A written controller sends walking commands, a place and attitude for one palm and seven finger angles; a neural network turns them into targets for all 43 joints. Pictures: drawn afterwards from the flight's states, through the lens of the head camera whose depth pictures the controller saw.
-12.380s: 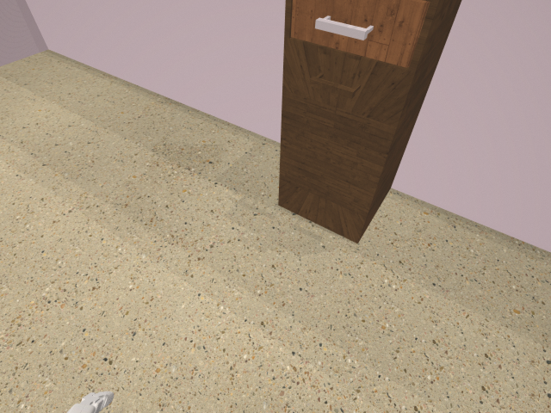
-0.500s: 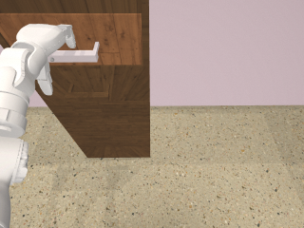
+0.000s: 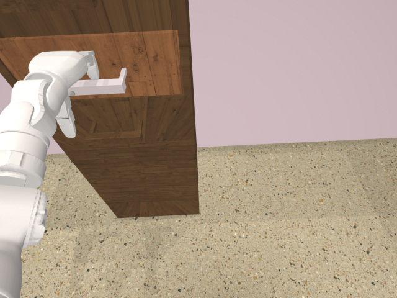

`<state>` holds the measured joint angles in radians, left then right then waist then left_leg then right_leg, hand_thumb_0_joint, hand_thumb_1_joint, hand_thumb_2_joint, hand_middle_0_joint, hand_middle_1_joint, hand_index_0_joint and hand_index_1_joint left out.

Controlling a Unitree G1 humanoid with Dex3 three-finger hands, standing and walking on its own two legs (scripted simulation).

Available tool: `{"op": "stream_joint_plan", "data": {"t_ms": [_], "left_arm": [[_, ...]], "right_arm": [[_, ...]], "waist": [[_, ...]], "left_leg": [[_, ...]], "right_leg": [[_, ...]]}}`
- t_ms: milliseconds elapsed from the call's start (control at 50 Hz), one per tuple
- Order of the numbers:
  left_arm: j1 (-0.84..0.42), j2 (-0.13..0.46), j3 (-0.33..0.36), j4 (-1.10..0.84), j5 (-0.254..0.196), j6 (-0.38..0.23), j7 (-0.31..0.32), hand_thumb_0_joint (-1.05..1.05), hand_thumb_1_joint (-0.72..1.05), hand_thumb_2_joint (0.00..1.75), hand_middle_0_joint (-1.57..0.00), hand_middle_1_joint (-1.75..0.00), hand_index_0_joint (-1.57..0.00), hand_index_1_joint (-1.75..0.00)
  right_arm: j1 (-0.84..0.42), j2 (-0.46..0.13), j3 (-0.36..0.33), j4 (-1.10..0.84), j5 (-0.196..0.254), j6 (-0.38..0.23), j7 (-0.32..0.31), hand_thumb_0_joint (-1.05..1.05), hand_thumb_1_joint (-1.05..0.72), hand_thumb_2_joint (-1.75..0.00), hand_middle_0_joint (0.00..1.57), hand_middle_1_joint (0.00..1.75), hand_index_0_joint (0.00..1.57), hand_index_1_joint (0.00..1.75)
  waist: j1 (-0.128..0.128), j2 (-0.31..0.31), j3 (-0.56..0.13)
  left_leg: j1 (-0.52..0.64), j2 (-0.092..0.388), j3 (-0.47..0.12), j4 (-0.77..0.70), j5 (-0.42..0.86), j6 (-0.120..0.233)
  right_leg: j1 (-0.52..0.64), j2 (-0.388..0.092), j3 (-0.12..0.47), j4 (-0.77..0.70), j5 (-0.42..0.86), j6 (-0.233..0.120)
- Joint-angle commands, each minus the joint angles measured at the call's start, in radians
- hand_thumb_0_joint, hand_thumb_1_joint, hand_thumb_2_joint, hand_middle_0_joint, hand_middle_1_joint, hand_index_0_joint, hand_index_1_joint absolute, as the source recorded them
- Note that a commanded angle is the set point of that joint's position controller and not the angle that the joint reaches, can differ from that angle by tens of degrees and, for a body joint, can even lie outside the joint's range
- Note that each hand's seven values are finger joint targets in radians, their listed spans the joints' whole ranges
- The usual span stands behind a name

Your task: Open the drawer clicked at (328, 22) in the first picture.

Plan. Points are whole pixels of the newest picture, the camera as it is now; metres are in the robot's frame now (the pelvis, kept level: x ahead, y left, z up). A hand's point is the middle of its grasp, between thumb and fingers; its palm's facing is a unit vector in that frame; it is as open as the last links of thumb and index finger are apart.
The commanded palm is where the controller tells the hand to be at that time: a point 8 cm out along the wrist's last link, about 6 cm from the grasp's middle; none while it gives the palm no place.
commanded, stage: move the hooked fingers above the handle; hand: left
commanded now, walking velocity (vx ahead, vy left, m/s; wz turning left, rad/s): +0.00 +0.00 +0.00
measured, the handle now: (92, 80) +0.55 +0.24 +0.14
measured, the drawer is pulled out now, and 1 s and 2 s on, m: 0.00 0.00 0.00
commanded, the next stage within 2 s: lower the fingers behind the handle in 1.68 s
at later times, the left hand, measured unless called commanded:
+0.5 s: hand (89, 86) +0.48 +0.22 +0.17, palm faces -0.12 +0.00 -0.99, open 13.8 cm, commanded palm +0.47 +0.23 +0.25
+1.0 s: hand (104, 94) +0.46 +0.19 +0.16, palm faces -0.16 +0.00 -0.99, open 13.8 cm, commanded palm +0.47 +0.23 +0.25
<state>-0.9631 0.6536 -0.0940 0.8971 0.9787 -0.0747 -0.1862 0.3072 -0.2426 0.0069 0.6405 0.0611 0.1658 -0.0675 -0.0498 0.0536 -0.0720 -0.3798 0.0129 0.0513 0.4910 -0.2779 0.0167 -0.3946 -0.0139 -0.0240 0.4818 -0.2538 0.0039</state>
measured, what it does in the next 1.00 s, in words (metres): stands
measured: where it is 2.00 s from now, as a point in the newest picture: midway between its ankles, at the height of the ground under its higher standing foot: outside the picture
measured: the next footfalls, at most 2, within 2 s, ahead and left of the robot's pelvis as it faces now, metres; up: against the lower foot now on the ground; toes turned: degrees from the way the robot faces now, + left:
none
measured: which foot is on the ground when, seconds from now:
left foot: down 0.00-1.00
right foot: down 0.00-1.00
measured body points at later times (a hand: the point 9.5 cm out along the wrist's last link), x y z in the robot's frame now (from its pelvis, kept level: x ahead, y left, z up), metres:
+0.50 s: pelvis +0.00 +0.00 +0.00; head +0.04 -0.02 +0.45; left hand +0.48 +0.21 +0.22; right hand +0.06 -0.27 -0.14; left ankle -0.03 +0.11 -0.74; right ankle -0.02 -0.12 -0.74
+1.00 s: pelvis +0.00 +0.00 +0.00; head +0.04 -0.02 +0.45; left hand +0.47 +0.18 +0.22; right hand +0.10 -0.27 -0.13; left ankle -0.03 +0.11 -0.74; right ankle -0.02 -0.12 -0.74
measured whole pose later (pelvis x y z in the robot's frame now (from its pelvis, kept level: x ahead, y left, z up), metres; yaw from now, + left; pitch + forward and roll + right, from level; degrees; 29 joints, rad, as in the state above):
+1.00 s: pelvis +0.00 +0.00 +0.00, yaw +2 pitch +8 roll +0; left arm -0.97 0.55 -0.20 0.78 0.89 -0.10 -0.26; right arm 0.25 -0.29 -0.02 0.67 0.06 0.14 -0.07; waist -0.05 0.04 -0.07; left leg -0.36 0.00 0.02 0.49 -0.28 0.01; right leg -0.36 -0.02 -0.05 0.49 -0.27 0.00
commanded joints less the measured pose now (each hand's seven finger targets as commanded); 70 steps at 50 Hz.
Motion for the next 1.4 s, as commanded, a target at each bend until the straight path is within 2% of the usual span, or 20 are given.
{"op": "stream_joint_plan", "data": {"t_ms": [0,80,140,260,320,400,420,520,600,660,740,820,920,1000,1060,1120,1180,1220,1300,1380], "left_arm": [[-0.733,0.195,0.052,-0.442,-0.047,-0.125,0.083,0.00,-0.50,0.30,-0.30,-1.20,-0.30,-1.20],[-0.717,0.185,0.073,-0.319,-0.062,-0.079,0.155,0.00,-0.50,0.30,-0.30,-1.20,-0.30,-1.20],[-0.652,0.231,0.122,-0.130,-0.037,0.018,0.197,0.00,-0.50,0.30,-0.30,-1.20,-0.30,-1.20],[-0.561,0.161,0.020,0.017,0.054,0.166,0.136,0.00,-0.50,0.30,-0.30,-1.20,-0.30,-1.20],[-0.475,0.191,0.046,-0.072,0.051,0.131,0.068,0.00,-0.50,0.30,-0.30,-1.20,-0.30,-1.20],[-0.459,0.121,0.001,-0.126,-0.010,0.076,0.008,0.00,-0.50,0.30,-0.30,-1.20,-0.30,-1.20],[-0.494,0.163,0.031,-0.153,-0.020,0.049,0.010,0.00,-0.50,0.30,-0.30,-1.20,-0.30,-1.20],[-0.647,0.368,0.212,-0.409,-0.014,-0.101,0.112,0.00,-0.50,0.30,-0.30,-1.20,-0.30,-1.20],[-0.648,0.446,0.302,-0.348,0.001,-0.077,0.225,0.00,-0.50,0.30,-0.30,-1.20,-0.30,-1.20],[-0.584,0.317,0.195,-0.158,0.005,0.031,0.246,0.00,-0.50,0.30,-0.30,-1.20,-0.30,-1.20],[-0.489,0.133,0.003,-0.073,0.018,0.162,0.140,0.00,-0.50,0.30,-0.30,-1.20,-0.30,-1.20],[-0.479,-0.051,-0.160,-0.184,-0.030,0.151,-0.023,0.00,-0.50,0.30,-0.30,-1.20,-0.30,-1.20],[-0.600,0.089,-0.014,-0.375,-0.102,-0.045,-0.056,0.00,-0.50,0.30,-0.30,-1.20,-0.30,-1.20],[-0.648,0.449,0.309,-0.382,-0.065,-0.124,0.122,0.00,-0.50,0.30,-0.30,-1.20,-0.30,-1.20],[-0.632,0.375,0.239,-0.300,-0.011,-0.056,0.268,0.00,-0.50,0.30,-0.30,-1.20,-0.30,-1.20],[-0.608,0.383,0.197,-0.130,0.044,0.084,0.320,0.00,-0.50,0.30,-0.30,-1.20,-0.30,-1.20],[-0.594,0.348,0.136,0.063,0.062,0.216,0.251,0.00,-0.50,0.30,-0.30,-1.20,-0.30,-1.20],[-0.572,0.241,0.042,0.102,0.045,0.245,0.146,0.00,-0.50,0.30,-0.30,-1.20,-0.30,-1.20],[-0.615,-0.133,-0.253,-0.150,-0.017,0.141,-0.055,0.00,-0.50,0.30,-0.30,-1.20,-0.30,-1.20],[-0.683,-0.076,-0.174,-0.313,-0.096,-0.007,-0.088,0.00,-0.50,0.30,-0.30,-1.20,-0.30,-1.20]], "right_arm": [[0.051,-0.162,-0.091,-0.064,-0.020,-0.064,-0.011,0.00,-0.90,-0.90,0.20,0.30,0.20,0.30],[0.076,-0.161,-0.088,-0.011,-0.026,-0.077,0.013,0.00,-0.90,-0.90,0.20,0.30,0.20,0.30],[0.062,-0.175,-0.075,0.010,-0.027,-0.066,0.030,0.00,-0.90,-0.90,0.20,0.30,0.20,0.30],[0.026,-0.194,-0.064,-0.026,-0.017,-0.032,0.038,0.00,-0.90,-0.90,0.20,0.30,0.20,0.30],[0.012,-0.191,-0.071,-0.069,-0.014,-0.019,0.023,0.00,-0.90,-0.90,0.20,0.30,0.20,0.30],[-0.011,-0.189,-0.067,-0.088,0.002,-0.016,0.004,0.00,-0.90,-0.90,0.20,0.30,0.20,0.30],[-0.012,-0.189,-0.066,-0.085,0.004,-0.020,-0.001,0.00,-0.90,-0.90,0.20,0.30,0.20,0.30],[0.016,-0.158,-0.078,-0.088,-0.027,-0.049,-0.011,0.00,-0.90,-0.90,0.20,0.30,0.20,0.30],[0.025,-0.154,-0.079,-0.055,-0.037,-0.063,0.007,0.00,-0.90,-0.90,0.20,0.30,0.20,0.30],[0.020,-0.162,-0.077,-0.022,-0.027,-0.063,0.024,0.00,-0.90,-0.90,0.20,0.30,0.20,0.30],[0.005,-0.186,-0.077,-0.034,-0.011,-0.043,0.034,0.00,-0.90,-0.90,0.20,0.30,0.20,0.30],[-0.036,-0.193,-0.078,-0.056,0.005,-0.032,0.022,0.00,-0.90,-0.90,0.20,0.30,0.20,0.30],[-0.031,-0.174,-0.072,-0.062,-0.006,-0.058,-0.007,0.00,-0.90,-0.90,0.20,0.30,0.20,0.30],[-0.005,-0.161,-0.060,-0.063,-0.030,-0.070,-0.017,0.00,-0.90,-0.90,0.20,0.30,0.20,0.30],[-0.029,-0.133,-0.042,-0.052,-0.025,-0.081,-0.003,0.00,-0.90,-0.90,0.20,0.30,0.20,0.30],[-0.042,-0.153,-0.037,-0.031,-0.023,-0.075,0.009,0.00,-0.90,-0.90,0.20,0.30,0.20,0.30],[-0.025,-0.185,-0.041,-0.017,-0.014,-0.058,0.008,0.00,-0.90,-0.90,0.20,0.30,0.20,0.30],[-0.011,-0.197,-0.049,-0.035,-0.001,-0.041,-0.001,0.00,-0.90,-0.90,0.20,0.30,0.20,0.30],[-0.007,-0.191,-0.072,-0.041,0.006,-0.057,-0.004,0.00,-0.90,-0.90,0.20,0.30,0.20,0.30],[0.009,-0.184,-0.068,-0.005,-0.004,-0.096,-0.013,0.00,-0.90,-0.90,0.20,0.30,0.20,0.30]], "waist": [[-0.060,0.087,-0.421],[-0.049,0.126,-0.421],[-0.026,0.031,-0.370],[-0.018,-0.054,-0.367],[-0.008,-0.115,-0.440],[-0.032,-0.147,-0.269],[-0.031,-0.133,-0.254],[0.013,0.067,-0.478],[0.028,0.070,-0.522],[0.004,0.032,-0.414],[-0.018,-0.035,-0.404],[-0.077,-0.108,-0.281],[-0.044,-0.020,-0.323],[0.037,0.005,-0.419],[0.042,0.041,-0.410],[0.044,0.027,-0.458],[0.008,-0.074,-0.427],[-0.024,-0.117,-0.426],[-0.118,-0.088,-0.363],[-0.104,0.028,-0.317]], "left_leg": [[0.320,-0.021,-0.051,0.029,0.448,0.035],[0.311,-0.024,-0.067,0.038,0.519,0.002],[0.179,-0.028,-0.049,0.015,0.463,0.002],[0.107,-0.015,-0.017,0.000,0.431,0.017],[0.129,-0.022,-0.011,0.012,0.451,0.038],[0.107,-0.024,-0.006,-0.019,0.324,0.042],[0.104,-0.025,-0.013,-0.024,0.285,0.042],[0.189,-0.038,-0.025,0.014,0.437,0.038],[0.177,-0.034,-0.026,0.033,0.538,0.019],[0.128,-0.028,-0.014,0.010,0.469,0.012],[0.162,-0.021,-0.004,0.011,0.465,0.024],[0.213,-0.031,-0.022,-0.002,0.379,0.045],[0.245,-0.050,-0.045,0.002,0.358,0.046],[0.143,-0.049,-0.050,0.009,0.443,0.024],[0.099,-0.040,-0.027,-0.002,0.460,0.001],[0.084,-0.030,0.002,-0.009,0.443,-0.006],[0.060,-0.027,0.012,-0.028,0.369,0.004],[0.091,-0.027,0.011,-0.027,0.367,0.023],[0.274,-0.023,-0.036,0.005,0.434,0.055],[0.338,-0.035,-0.082,0.016,0.431,0.048]], "right_leg": [[0.050,0.042,0.012,-0.030,0.268,-0.034],[0.023,0.051,-0.013,-0.013,0.279,-0.041],[0.082,0.049,-0.018,-0.005,0.301,-0.043],[0.146,0.032,-0.009,0.001,0.350,-0.035],[0.230,0.027,0.011,0.003,0.417,-0.026],[0.163,0.025,0.006,-0.040,0.324,-0.022],[0.143,0.026,0.012,-0.044,0.286,-0.020],[0.222,0.031,0.028,0.006,0.372,-0.037],[0.249,0.040,0.014,0.021,0.427,-0.039],[0.194,0.039,-0.004,0.010,0.388,-0.035],[0.179,0.033,0.001,-0.008,0.410,-0.026],[0.092,0.034,-0.002,-0.055,0.340,-0.019],[0.109,0.029,0.014,-0.036,0.302,-0.034],[0.219,0.034,0.009,0.009,0.349,-0.042],[0.230,0.033,-0.003,0.018,0.362,-0.045],[0.267,0.029,0.006,0.011,0.373,-0.036],[0.259,0.028,0.002,-0.004,0.362,-0.020],[0.246,0.022,0.004,-0.015,0.388,-0.014],[0.065,0.032,0.003,-0.062,0.341,-0.013],[-0.023,0.040,-0.003,-0.048,0.254,-0.027]]}}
